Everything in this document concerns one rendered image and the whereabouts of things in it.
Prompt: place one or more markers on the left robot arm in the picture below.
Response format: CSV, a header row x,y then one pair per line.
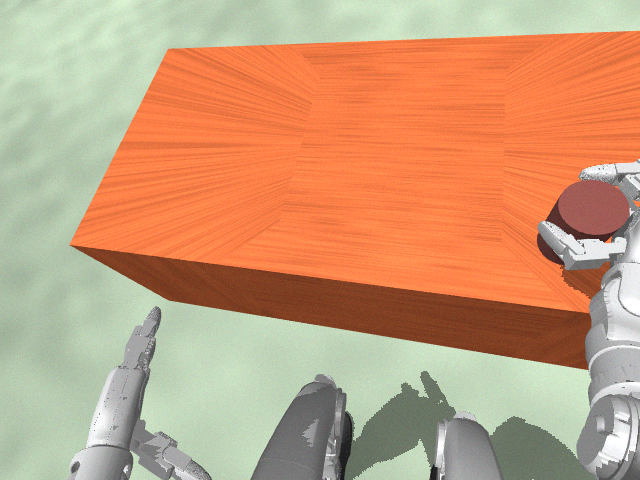
x,y
101,462

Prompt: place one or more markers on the can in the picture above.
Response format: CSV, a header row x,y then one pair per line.
x,y
588,209

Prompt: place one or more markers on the left robot hand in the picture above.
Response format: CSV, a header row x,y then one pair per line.
x,y
116,420

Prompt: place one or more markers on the right robot hand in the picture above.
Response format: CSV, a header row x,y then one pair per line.
x,y
625,243

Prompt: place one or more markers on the left robot foot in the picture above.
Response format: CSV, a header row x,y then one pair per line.
x,y
345,446

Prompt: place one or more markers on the right robot arm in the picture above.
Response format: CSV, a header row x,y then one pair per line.
x,y
609,444

